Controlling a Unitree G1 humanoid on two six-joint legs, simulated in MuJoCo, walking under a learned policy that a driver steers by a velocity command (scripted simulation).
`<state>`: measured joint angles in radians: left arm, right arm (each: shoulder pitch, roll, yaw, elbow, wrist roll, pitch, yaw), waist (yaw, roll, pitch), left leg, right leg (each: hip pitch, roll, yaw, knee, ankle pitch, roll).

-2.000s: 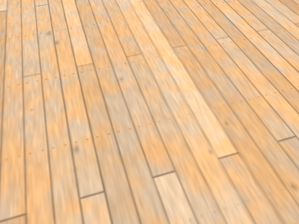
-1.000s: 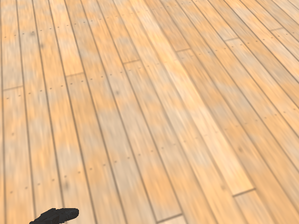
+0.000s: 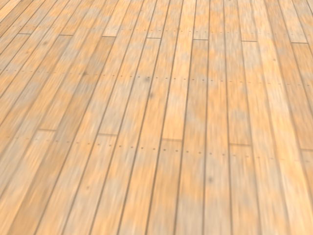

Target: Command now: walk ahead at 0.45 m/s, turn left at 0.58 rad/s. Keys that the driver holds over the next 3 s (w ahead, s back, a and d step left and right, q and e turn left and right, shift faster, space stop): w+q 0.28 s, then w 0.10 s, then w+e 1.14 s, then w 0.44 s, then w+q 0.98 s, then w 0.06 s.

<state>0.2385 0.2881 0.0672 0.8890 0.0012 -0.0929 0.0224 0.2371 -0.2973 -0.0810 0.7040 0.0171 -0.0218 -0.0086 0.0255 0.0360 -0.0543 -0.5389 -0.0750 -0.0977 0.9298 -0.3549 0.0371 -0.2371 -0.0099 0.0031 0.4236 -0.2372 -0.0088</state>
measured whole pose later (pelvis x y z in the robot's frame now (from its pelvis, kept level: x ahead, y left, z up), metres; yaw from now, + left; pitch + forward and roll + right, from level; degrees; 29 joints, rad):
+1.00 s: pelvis +0.52 +0.09 -0.03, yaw +0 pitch +2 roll +1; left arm 0.16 0.29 0.07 0.69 -0.02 -0.06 -0.04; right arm 0.27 -0.28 -0.06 0.79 0.02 -0.08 0.00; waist -0.01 -0.01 0.06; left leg -0.24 0.01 0.01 1.17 -0.49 0.00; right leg -0.49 0.07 -0.03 0.63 -0.19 -0.10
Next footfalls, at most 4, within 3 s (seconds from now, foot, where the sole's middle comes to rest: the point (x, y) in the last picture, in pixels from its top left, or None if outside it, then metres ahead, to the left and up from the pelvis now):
0.38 left None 0.30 0.20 -0.78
0.92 right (169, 210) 0.65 0.03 -0.78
1.38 left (134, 157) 0.94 0.21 -0.78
1.88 right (200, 133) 1.09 -0.14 -0.78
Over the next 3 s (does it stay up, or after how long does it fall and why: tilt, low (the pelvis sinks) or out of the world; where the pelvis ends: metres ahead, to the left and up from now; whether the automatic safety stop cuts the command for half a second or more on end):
stays up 1.59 -0.15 -0.02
